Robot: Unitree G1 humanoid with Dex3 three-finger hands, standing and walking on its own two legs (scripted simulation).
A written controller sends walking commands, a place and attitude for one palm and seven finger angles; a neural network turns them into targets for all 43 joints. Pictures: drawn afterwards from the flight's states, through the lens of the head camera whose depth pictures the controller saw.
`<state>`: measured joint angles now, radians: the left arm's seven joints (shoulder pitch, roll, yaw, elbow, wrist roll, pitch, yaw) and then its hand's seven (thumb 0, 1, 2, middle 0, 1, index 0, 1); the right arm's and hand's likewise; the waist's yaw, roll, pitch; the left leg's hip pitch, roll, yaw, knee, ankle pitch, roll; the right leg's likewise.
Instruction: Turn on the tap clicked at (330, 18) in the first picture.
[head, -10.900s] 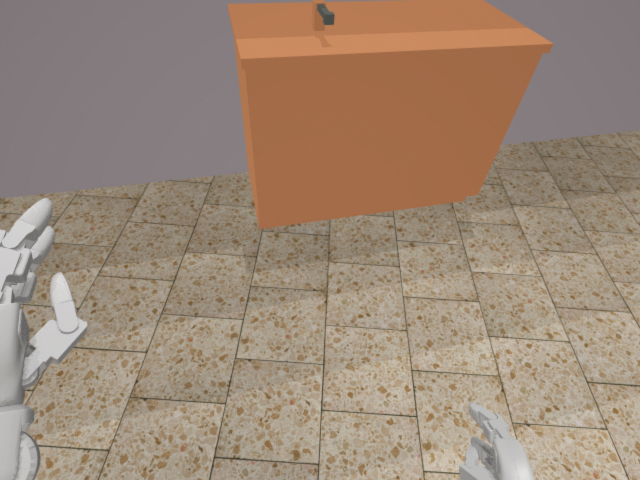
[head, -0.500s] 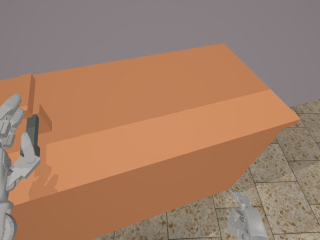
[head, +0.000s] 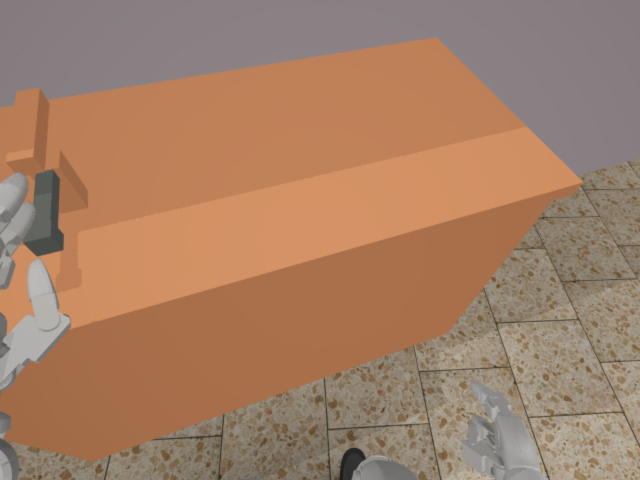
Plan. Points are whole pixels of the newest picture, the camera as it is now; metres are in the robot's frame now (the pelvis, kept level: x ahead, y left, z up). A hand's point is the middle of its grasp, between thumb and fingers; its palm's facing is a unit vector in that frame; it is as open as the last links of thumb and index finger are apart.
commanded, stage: come to a stop and stand still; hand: left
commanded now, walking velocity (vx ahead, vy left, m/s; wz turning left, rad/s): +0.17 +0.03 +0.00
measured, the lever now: (44, 238) +0.35 +0.34 +0.09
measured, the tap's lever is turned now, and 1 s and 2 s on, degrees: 0 0 0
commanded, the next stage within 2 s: look again from close up in 1.60 s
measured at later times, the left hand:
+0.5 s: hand (36, 376) +0.18 +0.23 +0.17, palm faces +0.34 -0.85 -0.40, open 7.4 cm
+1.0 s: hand (6, 378) +0.17 +0.23 +0.19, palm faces +0.41 -0.81 -0.41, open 7.4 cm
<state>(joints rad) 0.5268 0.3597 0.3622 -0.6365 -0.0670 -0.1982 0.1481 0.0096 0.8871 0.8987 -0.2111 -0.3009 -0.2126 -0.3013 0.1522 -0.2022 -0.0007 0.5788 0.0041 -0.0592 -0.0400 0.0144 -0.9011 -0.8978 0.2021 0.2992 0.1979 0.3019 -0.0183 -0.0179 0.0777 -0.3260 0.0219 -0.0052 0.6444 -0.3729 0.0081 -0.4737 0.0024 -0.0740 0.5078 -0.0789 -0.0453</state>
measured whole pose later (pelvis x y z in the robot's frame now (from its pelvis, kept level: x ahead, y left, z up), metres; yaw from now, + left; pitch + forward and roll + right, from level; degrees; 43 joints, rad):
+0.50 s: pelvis -0.04 +0.00 +0.00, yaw -2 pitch -5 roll +1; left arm 0.46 0.35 0.34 -0.49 -0.03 -0.13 0.12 0.01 0.89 0.90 -0.21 -0.30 -0.21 -0.30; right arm 0.22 -0.20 0.00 0.58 0.01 -0.09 -0.03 0.02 -0.90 -0.90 0.20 0.30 0.20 0.30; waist -0.02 -0.01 0.09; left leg -0.22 0.01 0.01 0.62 -0.31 0.00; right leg -0.40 0.02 -0.01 0.64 -0.30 0.01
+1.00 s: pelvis -0.04 -0.01 +0.01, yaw +2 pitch -2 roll +0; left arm 0.48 0.36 0.36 -0.55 -0.05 -0.18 0.15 0.01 0.89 0.90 -0.21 -0.30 -0.21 -0.30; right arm 0.22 -0.20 0.01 0.60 0.02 -0.11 -0.03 0.02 -0.90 -0.90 0.20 0.30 0.20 0.30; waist 0.00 0.02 0.07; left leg -0.19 0.00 -0.02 0.56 -0.34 0.00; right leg -0.31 0.04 -0.05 0.50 -0.16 -0.05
